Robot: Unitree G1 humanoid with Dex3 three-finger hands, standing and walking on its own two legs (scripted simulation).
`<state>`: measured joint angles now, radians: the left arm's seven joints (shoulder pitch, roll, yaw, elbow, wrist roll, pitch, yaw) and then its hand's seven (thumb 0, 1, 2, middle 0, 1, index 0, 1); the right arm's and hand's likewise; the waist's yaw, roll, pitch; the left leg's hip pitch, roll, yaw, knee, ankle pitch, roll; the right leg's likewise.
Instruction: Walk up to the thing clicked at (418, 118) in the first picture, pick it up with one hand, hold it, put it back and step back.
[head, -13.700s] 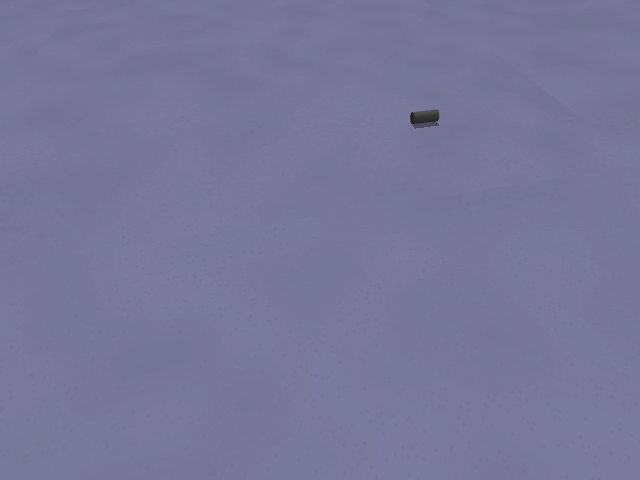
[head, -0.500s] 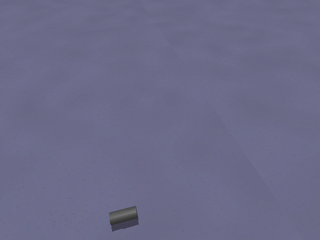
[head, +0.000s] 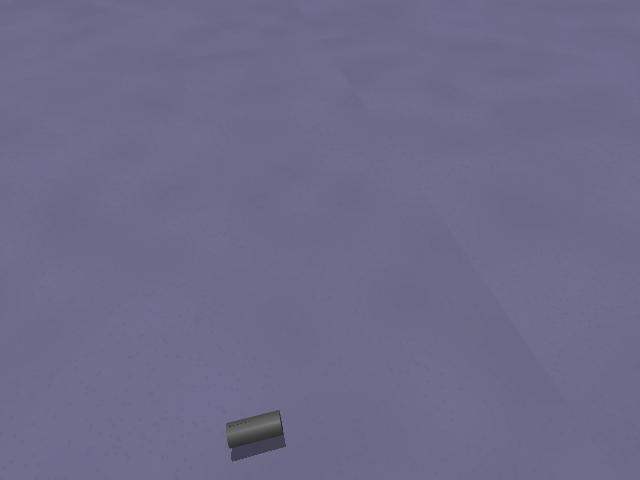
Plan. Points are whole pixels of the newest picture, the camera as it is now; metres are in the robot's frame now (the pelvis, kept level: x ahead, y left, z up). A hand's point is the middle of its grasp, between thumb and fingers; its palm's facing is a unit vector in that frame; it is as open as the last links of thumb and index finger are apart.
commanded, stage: stand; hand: left
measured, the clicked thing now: (255, 428) +0.43 +0.25 -0.75
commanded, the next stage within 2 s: none
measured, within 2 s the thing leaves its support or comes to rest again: neither
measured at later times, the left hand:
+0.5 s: hand out of the picture +0.08 +0.25 -0.15, palm faces -0.02 -0.94 -0.35, open 7.4 cm
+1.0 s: hand out of the picture +0.06 +0.25 -0.16, palm faces -0.02 -0.94 -0.35, open 7.4 cm
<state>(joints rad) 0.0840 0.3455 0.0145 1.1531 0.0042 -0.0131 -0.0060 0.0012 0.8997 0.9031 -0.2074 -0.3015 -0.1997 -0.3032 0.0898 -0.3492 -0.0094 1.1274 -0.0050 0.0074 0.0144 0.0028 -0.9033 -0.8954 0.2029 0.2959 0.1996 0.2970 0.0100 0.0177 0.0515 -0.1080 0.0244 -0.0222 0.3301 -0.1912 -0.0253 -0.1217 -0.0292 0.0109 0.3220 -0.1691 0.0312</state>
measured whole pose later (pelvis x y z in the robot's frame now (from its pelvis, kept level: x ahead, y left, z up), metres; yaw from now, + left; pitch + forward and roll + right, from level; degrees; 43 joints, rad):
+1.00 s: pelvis +0.00 +0.00 +0.00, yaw +0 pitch -2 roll +0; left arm 0.13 0.36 0.00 1.13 0.01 -0.01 -0.01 0.00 0.90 0.90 -0.21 -0.30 -0.20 -0.30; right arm 0.12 -0.36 0.00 1.12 -0.01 0.00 0.01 0.00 -0.90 -0.90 0.20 0.30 0.20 0.30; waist 0.01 0.01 0.05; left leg -0.11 0.03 -0.03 0.34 -0.19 -0.03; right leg -0.13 -0.02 0.01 0.33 -0.17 0.02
